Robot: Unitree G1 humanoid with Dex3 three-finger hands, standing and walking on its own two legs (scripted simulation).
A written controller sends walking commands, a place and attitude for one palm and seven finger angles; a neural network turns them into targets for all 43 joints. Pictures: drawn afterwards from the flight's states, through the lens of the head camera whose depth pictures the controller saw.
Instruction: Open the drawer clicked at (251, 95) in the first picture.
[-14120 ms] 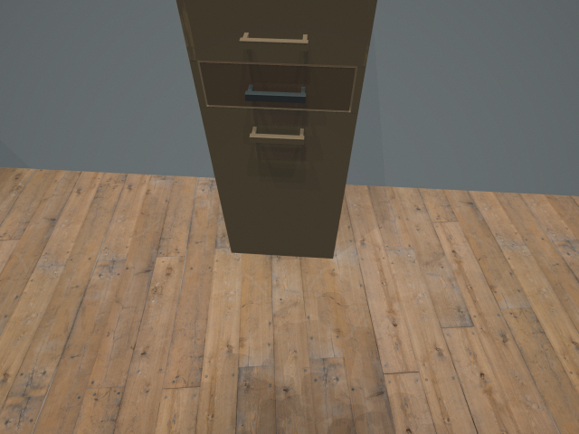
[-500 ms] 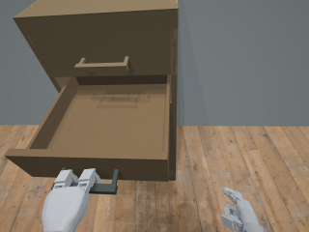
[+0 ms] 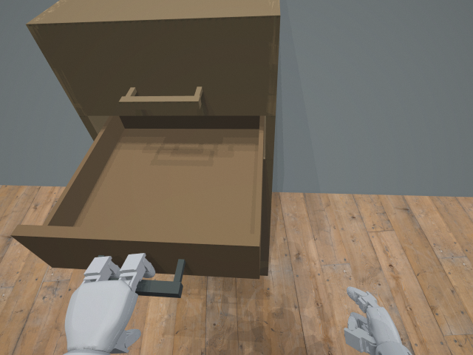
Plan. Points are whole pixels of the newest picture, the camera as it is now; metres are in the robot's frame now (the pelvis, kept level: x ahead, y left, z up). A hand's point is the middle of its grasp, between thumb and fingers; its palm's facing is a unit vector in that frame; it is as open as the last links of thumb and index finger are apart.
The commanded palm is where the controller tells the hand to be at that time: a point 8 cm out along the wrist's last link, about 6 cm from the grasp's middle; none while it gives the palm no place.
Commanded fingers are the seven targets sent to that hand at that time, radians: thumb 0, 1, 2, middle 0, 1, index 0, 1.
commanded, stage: open the thumb to release the handle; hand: left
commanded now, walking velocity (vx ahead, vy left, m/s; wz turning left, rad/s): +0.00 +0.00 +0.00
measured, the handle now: (136, 275) +0.22 +0.20 +0.04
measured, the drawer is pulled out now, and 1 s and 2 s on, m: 0.30 0.30 0.30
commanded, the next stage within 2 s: lift the hand off the handle in 0.08 s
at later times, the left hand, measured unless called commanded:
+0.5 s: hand (122, 312) +0.17 +0.21 +0.02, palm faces +0.05 -0.11 -0.99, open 13.8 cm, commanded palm +0.14 +0.21 +0.07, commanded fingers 0.00 -0.50 0.30 -0.30 -1.20 -0.30 -1.20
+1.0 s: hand (102, 297) +0.17 +0.22 +0.07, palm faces +0.06 -0.14 -0.99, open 13.6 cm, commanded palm +0.14 +0.21 +0.14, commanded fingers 0.00 -0.50 0.30 -0.30 -1.20 -0.30 -1.20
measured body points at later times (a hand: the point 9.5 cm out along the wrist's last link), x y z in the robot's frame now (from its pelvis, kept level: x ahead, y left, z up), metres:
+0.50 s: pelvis -0.01 +0.00 +0.00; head +0.01 -0.03 +0.45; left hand +0.16 +0.21 +0.07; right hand +0.21 -0.20 -0.10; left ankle -0.02 +0.13 -0.71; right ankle +0.01 -0.11 -0.71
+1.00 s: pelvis -0.01 +0.01 +0.02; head +0.00 -0.03 +0.47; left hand +0.16 +0.22 +0.13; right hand +0.22 -0.19 -0.08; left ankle -0.02 +0.13 -0.71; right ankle +0.01 -0.11 -0.71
